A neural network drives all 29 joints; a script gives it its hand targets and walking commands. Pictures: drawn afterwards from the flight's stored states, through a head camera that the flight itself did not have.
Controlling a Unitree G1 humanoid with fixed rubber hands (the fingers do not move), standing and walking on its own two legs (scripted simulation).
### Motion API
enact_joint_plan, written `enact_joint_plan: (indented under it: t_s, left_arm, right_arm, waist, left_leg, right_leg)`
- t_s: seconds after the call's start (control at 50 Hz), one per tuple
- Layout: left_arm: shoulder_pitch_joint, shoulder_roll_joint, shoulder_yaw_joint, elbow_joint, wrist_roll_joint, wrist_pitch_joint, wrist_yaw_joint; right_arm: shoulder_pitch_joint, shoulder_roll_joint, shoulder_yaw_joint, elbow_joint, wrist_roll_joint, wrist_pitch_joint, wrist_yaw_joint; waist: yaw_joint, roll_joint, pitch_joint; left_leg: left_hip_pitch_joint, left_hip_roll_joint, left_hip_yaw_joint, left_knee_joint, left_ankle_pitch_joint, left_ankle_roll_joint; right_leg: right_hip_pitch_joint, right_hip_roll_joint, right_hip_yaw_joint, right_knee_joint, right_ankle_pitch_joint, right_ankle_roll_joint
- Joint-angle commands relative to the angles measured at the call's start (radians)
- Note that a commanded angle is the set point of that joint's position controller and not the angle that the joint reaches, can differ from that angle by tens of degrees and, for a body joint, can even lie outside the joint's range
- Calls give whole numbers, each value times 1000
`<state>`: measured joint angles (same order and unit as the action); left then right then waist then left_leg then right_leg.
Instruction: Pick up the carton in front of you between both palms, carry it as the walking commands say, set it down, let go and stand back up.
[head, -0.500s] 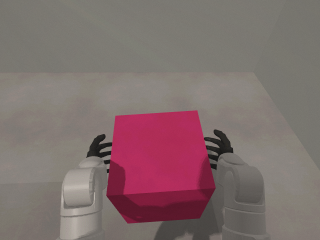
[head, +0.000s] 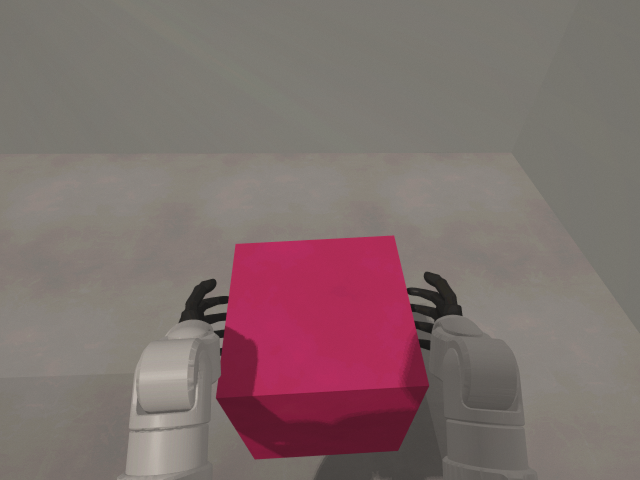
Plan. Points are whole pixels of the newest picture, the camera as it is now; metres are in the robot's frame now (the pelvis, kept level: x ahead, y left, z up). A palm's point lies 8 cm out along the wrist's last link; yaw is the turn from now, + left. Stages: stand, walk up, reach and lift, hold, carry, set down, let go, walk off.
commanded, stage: carry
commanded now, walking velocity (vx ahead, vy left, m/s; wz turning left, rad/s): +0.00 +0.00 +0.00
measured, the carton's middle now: (321, 352) +0.31 +0.00 -0.02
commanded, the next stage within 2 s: hold in 1.32 s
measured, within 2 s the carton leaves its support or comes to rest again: neither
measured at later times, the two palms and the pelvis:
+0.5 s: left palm (189, 395) +0.23 +0.15 +0.04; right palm (450, 387) +0.23 -0.15 +0.04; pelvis -0.05 +0.00 +0.00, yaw +0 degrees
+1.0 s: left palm (178, 406) +0.21 +0.16 +0.04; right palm (445, 399) +0.22 -0.14 +0.04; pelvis -0.07 +0.01 +0.00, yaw +0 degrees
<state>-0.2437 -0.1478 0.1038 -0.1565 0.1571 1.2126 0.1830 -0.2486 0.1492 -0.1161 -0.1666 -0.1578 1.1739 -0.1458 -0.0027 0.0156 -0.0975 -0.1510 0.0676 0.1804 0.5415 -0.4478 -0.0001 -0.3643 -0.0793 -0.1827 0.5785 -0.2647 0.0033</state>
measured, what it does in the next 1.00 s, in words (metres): shifts its weight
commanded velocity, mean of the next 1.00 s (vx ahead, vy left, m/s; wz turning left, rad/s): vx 0.00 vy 0.00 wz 0.00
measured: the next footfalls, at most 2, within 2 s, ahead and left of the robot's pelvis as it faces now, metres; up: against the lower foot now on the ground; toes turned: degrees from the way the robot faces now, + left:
none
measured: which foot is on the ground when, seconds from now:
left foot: down 0.00-1.00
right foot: down 0.00-1.00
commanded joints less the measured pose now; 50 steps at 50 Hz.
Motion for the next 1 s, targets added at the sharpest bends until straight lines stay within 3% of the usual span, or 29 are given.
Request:
enact_joint_plan:
  t_s: [0.0, 0.08, 0.16, 0.42, 0.56, 0.64, 0.76, 0.98]
  left_arm:
    - [-553, -1067, -713, -71, -463, -83, -383]
    - [-565, -1071, -706, -39, -449, -150, -396]
    - [-537, -1052, -686, 3, -420, -208, -403]
    - [-513, -942, -521, 195, -228, -468, -405]
    - [-567, -942, -439, 324, -159, -590, -409]
    - [-554, -965, -473, 308, -175, -592, -412]
    - [-477, -942, -513, 252, -196, -530, -403]
    - [-510, -939, -521, 228, -205, -531, -400]
  right_arm:
    - [-452, 1080, 706, 8, 446, -39, 359]
    - [-467, 1085, 699, 36, 430, -105, 370]
    - [-451, 1069, 682, 72, 401, -163, 372]
    - [-447, 971, 519, 279, 211, -420, 375]
    - [-503, 965, 445, 390, 143, -545, 375]
    - [-494, 986, 478, 366, 158, -548, 374]
    - [-427, 961, 514, 311, 184, -485, 367]
    - [-465, 958, 524, 289, 197, -487, 366]
  waist:
    - [-4, 16, -305]
    - [-2, -7, -287]
    - [1, -17, -275]
    - [2, -14, -218]
    - [3, -16, -236]
    - [1, -21, -269]
    - [-1, -18, -288]
    - [0, -10, -250]
  left_leg:
    - [50, 114, -66, -20, 694, 3]
    - [13, 96, -65, -41, 513, 4]
    - [-5, 93, -75, -66, 408, 9]
    - [-81, 99, -100, -126, 219, 22]
    - [-85, 95, -107, -126, 205, 27]
    - [-70, 92, -103, -102, 252, 28]
    - [-63, 92, -99, -77, 322, 30]
    - [-92, 98, -107, -104, 275, 35]
  right_leg:
    - [187, -76, 66, 4, 448, -27]
    - [204, -90, 83, -22, 471, -33]
    - [202, -94, 91, -50, 410, -32]
    - [167, -98, 103, -107, 239, -21]
    - [172, -97, 107, -112, 235, -21]
    - [178, -98, 105, -102, 275, -23]
    - [175, -99, 97, -87, 322, -22]
    - [162, -95, 94, -98, 262, -12]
